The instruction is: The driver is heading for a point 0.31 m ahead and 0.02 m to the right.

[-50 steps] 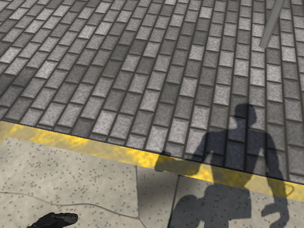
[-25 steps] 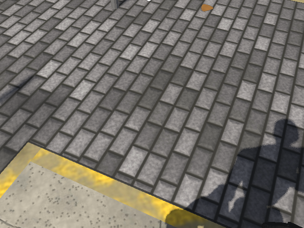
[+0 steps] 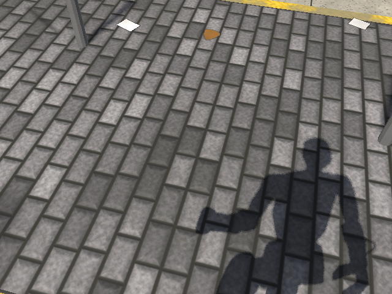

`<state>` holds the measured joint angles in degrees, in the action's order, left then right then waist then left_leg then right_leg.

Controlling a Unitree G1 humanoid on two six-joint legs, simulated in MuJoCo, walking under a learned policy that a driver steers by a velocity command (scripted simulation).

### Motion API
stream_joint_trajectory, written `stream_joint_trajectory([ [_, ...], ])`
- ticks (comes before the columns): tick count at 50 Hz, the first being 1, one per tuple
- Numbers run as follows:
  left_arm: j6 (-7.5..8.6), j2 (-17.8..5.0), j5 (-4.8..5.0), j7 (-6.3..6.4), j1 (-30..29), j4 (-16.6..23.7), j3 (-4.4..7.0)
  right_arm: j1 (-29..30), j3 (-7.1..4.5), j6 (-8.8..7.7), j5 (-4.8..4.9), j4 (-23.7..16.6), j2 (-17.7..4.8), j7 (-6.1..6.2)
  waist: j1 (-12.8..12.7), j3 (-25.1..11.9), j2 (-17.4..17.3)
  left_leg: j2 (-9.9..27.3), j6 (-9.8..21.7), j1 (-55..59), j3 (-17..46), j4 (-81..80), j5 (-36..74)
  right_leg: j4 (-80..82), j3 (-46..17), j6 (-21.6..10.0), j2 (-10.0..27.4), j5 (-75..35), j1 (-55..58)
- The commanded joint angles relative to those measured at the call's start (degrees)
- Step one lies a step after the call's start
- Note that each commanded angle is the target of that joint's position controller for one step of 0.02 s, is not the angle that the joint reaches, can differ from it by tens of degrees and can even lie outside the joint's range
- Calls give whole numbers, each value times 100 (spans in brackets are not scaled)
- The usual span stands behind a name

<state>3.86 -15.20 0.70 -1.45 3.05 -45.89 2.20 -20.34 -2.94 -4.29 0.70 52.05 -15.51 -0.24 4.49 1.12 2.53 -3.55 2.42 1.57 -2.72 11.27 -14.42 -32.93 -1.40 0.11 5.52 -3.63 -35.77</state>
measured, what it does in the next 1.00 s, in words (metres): walks ahead: right foot, then left foot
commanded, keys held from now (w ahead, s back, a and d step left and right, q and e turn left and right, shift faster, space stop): w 0.10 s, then no key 0.90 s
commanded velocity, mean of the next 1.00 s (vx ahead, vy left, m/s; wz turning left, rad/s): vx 0.17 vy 0.00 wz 0.00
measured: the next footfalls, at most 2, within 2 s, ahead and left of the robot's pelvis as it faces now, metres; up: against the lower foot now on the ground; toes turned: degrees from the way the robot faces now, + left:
right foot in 0.10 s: +0.25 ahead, -0.14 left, +0.00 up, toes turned -2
left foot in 0.54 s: +0.32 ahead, +0.10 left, +0.00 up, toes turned +0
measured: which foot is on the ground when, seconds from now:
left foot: down 0.00-0.12, up 0.14-0.52, down 0.54-1.00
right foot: up 0.00-0.08, down 0.10-1.00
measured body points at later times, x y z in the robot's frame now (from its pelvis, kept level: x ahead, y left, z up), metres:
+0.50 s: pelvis +0.21 -0.05 +0.00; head +0.23 -0.05 +0.45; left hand +0.29 +0.21 -0.13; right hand +0.34 -0.31 -0.12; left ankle +0.29 +0.10 -0.73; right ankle +0.21 -0.13 -0.74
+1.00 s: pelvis +0.26 -0.02 +0.00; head +0.27 -0.02 +0.45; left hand +0.31 +0.25 -0.15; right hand +0.36 -0.28 -0.14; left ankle +0.28 +0.10 -0.74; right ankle +0.21 -0.13 -0.74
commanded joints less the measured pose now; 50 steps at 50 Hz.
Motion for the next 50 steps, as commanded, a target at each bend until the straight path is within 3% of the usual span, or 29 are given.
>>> stream_joint_trajectory([
  [1,131,-465,24,-93,-686,563,83,-178,-251,37,45,-71,-1020,61,-60,334,-601,1819,817,134,742,-60,1901,322,16,-174,-87,274,-104],
  [3,153,-616,20,-120,-381,504,142,-77,-282,96,49,-46,-1093,87,-284,135,-714,1869,702,351,730,355,2774,428,143,-334,-240,700,418],
  [4,158,-747,6,-105,125,362,223,54,-285,130,52,-59,-1115,97,-593,-167,-742,1729,601,300,585,942,3683,553,327,-456,-426,741,1174],
  [5,151,-1013,-12,-57,1038,68,368,62,-229,158,21,-84,-980,108,-981,-756,-622,1413,440,-93,361,2017,3940,538,367,-630,-472,618,2493],
  [6,134,-1457,-109,2,1968,-95,476,-49,-102,158,-128,-233,-705,131,-1225,-1618,139,983,184,-1260,98,3875,2280,336,-882,-993,635,-77,4196],
  [7,105,-1711,-142,-31,2003,-189,508,-822,78,49,-102,-189,-24,75,-750,-2209,1637,-126,-187,-3357,350,5637,-1800,1006,-3427,-1923,1752,167,5742],
  [8,108,-1133,-64,-44,1869,-89,353,-500,-63,-52,2,-76,-695,55,-989,-2007,841,113,-164,-3777,1103,6246,-2135,1215,-3385,-1774,1619,-51,5492],
  [9,122,-940,-80,-27,1403,-10,280,-36,-135,-104,125,-199,-906,46,-905,-1273,558,329,-139,-3987,998,6317,-1781,1188,-2417,-1596,1479,-975,4763],
  [10,130,-826,-98,-31,1014,38,238,189,-126,-95,89,-215,-845,83,-708,-923,50,629,-197,-3796,788,6066,-1381,1224,-1744,-1475,1239,-1838,4036],
  [11,130,-675,-98,-39,761,37,204,344,-161,-42,10,-228,-810,122,-576,-633,-91,784,-258,-3598,689,5729,-1141,1360,-1322,-1402,1057,-2226,3421],
  [14,180,-488,-206,-34,537,-105,127,59,-117,185,-33,-130,-427,164,-201,-655,169,928,-380,-2637,663,4966,-682,1667,-641,-1382,784,-2884,2509],
  [16,176,-612,-204,21,425,-209,143,232,-88,260,-72,-194,-334,202,-140,-627,249,912,-457,-2520,600,4163,-316,1745,-329,-1392,683,-3061,2346],
  [20,41,-808,-173,115,509,-432,171,748,-69,334,-76,-246,-386,194,-332,-734,237,828,-466,-2076,479,2958,671,1820,-60,-1240,555,-2425,2387],
  [23,-60,-766,-158,129,575,-608,138,1063,-102,384,-70,-279,-474,191,-429,-540,206,811,-401,-1957,518,2471,627,1809,-229,-1219,626,-1310,2428],
  [25,-121,-692,-94,144,475,-667,100,1078,-118,375,-109,-244,-466,187,-316,-425,149,751,-291,-1603,442,1811,812,1602,-302,-1083,560,-520,2368],
  [26,-139,-592,-55,148,568,-726,64,1042,-128,360,-162,-205,-501,190,-264,-385,38,757,-207,-1273,470,1271,1354,1445,-296,-868,375,13,2310],
  [27,-133,-450,-118,152,779,-770,16,1028,-170,346,-202,-197,-715,216,-356,-437,-260,1055,-108,-876,783,1126,2422,1208,-218,-599,113,594,2187],
  [28,-112,-441,-203,140,1297,-856,33,1176,-227,362,-159,-216,-1047,248,-786,-522,-827,1321,131,-545,1011,1406,3024,1078,5,-376,-312,1353,1919],
  [29,-141,-308,-194,166,1385,-918,-9,1332,-178,393,-104,-157,-775,230,-834,-596,-1084,1277,283,-728,1002,1420,2385,1207,152,-232,-449,1694,2072],
  [30,-202,-403,-176,192,1059,-882,-11,1449,-140,411,-69,-147,-523,186,-665,-415,-919,1080,175,-1051,925,1335,1746,1234,213,-166,-460,1666,2244],
  [31,-263,-502,-135,228,868,-879,13,1495,-113,405,-97,-126,-450,162,-581,-317,-709,965,64,-1132,836,1307,1685,1172,213,-173,-439,1573,2230],
  [34,-378,-559,-141,272,836,-926,27,1429,-125,315,-100,64,-545,137,-564,-387,-678,869,16,-1012,736,1423,2200,1106,154,-193,-358,1074,2404],
  [38,-397,-549,-103,284,795,-1042,40,1462,-110,308,-75,262,-529,156,-529,-486,-493,835,79,-889,696,1525,2560,1011,161,-160,-317,654,2583],
  [50,-435,-486,-109,338,900,-1389,32,1666,-91,422,-72,655,-470,195,-511,-236,-276,689,89,-948,599,1417,1890,1103,208,-84,-291,1076,2524],
])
